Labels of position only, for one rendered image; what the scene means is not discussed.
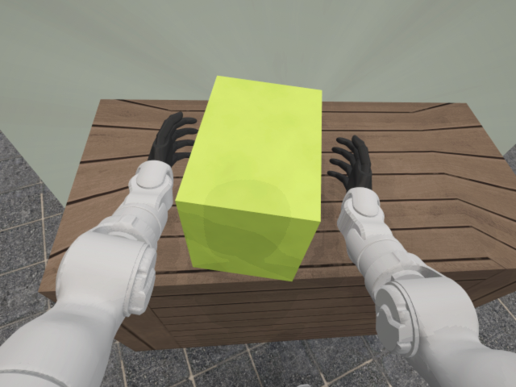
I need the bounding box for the robot right forearm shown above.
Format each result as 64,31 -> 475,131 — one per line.
337,187 -> 479,337

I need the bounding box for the robot left forearm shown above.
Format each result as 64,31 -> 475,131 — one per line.
56,160 -> 173,300

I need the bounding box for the left robot hand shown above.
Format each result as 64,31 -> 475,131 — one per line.
148,111 -> 198,168

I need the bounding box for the pedestal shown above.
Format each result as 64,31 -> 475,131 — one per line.
38,99 -> 516,352

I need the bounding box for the left robot upper arm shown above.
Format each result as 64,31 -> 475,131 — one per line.
0,231 -> 157,387

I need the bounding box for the carton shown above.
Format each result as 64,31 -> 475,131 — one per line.
175,76 -> 322,281

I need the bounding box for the right robot hand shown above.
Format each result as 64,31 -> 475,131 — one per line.
327,135 -> 372,193

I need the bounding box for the right robot upper arm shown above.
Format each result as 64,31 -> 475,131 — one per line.
375,277 -> 516,387

